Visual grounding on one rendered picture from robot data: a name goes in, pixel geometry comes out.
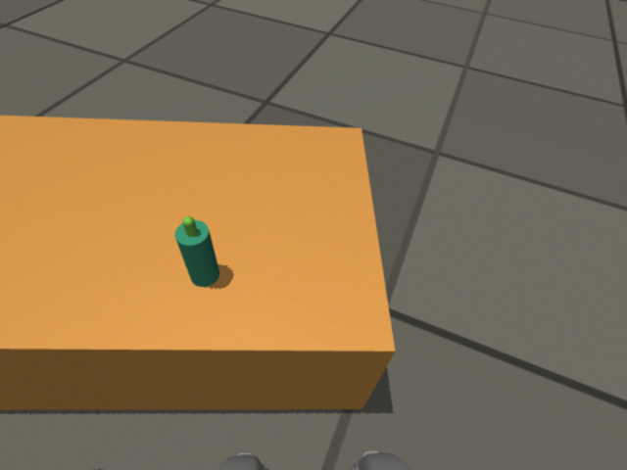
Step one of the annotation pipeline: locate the bottle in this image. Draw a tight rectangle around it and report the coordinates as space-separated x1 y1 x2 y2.
175 216 219 287

